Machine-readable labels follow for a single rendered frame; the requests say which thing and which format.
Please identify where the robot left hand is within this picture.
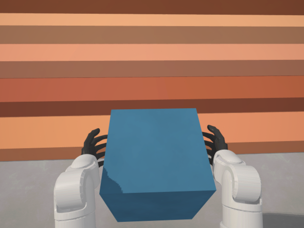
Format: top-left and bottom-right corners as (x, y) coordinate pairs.
(81, 128), (108, 167)

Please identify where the robot left forearm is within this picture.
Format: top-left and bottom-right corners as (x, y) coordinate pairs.
(54, 154), (101, 228)

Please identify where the robot right forearm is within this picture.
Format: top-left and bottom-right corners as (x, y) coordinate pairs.
(212, 150), (263, 228)

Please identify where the carton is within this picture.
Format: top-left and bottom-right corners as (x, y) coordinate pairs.
(99, 108), (216, 222)

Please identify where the robot right hand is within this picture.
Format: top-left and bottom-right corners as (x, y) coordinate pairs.
(202, 125), (228, 165)

